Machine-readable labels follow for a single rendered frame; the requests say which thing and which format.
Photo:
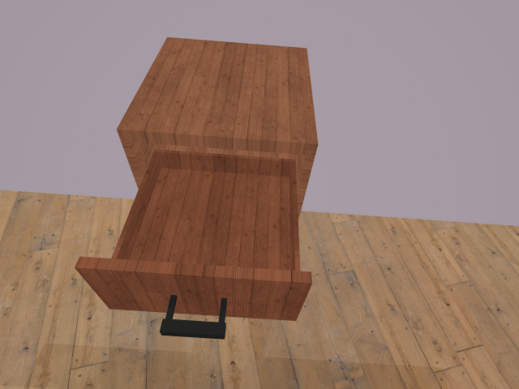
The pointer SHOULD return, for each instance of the cabinet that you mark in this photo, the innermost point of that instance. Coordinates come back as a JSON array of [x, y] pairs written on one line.
[[224, 98]]

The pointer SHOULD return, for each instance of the drawer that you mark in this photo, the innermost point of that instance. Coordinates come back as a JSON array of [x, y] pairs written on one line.
[[207, 226]]

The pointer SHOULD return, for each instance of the handle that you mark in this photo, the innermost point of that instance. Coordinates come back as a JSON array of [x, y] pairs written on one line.
[[190, 328]]

